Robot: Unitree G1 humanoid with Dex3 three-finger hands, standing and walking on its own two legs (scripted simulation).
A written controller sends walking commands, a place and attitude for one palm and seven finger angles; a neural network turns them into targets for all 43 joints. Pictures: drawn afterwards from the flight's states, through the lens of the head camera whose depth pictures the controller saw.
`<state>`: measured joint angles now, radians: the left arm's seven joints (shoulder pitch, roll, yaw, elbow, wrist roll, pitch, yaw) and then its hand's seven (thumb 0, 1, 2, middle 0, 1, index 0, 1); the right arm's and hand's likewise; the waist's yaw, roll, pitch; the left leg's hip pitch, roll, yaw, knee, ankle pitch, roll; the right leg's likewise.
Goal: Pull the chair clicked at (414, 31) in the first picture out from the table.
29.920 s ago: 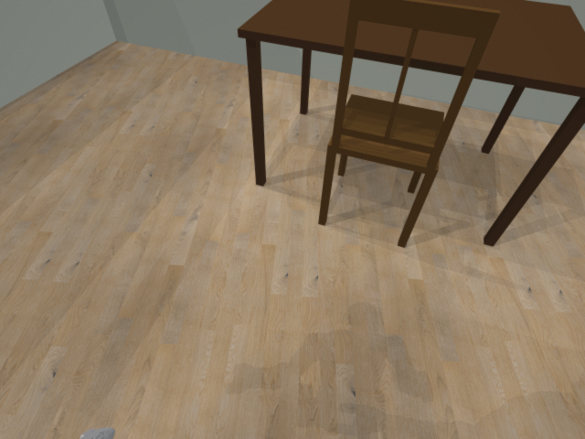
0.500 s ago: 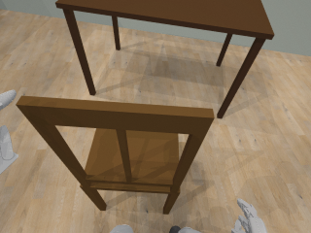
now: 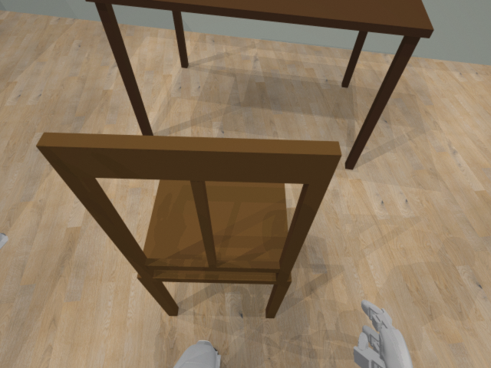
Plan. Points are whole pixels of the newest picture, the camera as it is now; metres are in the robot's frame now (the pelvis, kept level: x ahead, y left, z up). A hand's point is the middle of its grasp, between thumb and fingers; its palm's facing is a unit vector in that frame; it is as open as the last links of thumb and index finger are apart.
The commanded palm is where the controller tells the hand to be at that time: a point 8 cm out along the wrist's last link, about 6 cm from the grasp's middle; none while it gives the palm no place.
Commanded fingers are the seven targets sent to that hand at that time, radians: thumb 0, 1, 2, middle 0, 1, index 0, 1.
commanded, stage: step back with the hand held close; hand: left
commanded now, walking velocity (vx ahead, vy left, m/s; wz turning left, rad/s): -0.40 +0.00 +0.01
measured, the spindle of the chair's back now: (206, 230) +0.35 +0.12 -0.05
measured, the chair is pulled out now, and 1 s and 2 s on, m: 0.69 0.69 0.69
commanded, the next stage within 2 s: stop stepping back and stand still in 0.16 s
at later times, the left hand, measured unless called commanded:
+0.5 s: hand out of the picture +0.09 +0.24 +0.18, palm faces +0.38 -0.77 -0.51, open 7.5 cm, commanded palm +0.04 +0.28 +0.19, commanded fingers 0.00 0.90 0.90 -0.20 -0.30 -0.20 -0.30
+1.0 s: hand out of the picture +0.03 +0.24 +0.18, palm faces +0.44 -0.76 -0.48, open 7.5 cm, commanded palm -0.02 +0.27 +0.19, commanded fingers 0.00 0.90 0.90 -0.20 -0.30 -0.20 -0.30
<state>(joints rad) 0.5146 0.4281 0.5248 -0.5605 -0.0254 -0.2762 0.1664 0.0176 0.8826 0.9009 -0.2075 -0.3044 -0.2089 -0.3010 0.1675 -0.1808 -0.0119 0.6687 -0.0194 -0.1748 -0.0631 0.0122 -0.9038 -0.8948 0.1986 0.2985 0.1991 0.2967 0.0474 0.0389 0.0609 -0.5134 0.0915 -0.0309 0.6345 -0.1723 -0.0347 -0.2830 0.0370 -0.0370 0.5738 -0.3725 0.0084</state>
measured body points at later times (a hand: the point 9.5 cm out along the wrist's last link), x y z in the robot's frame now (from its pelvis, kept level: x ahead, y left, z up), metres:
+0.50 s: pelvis -0.11 -0.02 +0.01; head -0.10 -0.01 +0.46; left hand +0.06 +0.28 +0.21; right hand +0.06 -0.25 -0.08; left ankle -0.03 +0.12 -0.72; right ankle -0.08 -0.13 -0.72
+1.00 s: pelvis -0.16 -0.02 +0.01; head -0.17 -0.03 +0.46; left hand +0.00 +0.28 +0.20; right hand -0.03 -0.26 -0.09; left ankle -0.13 +0.09 -0.72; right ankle -0.15 -0.13 -0.72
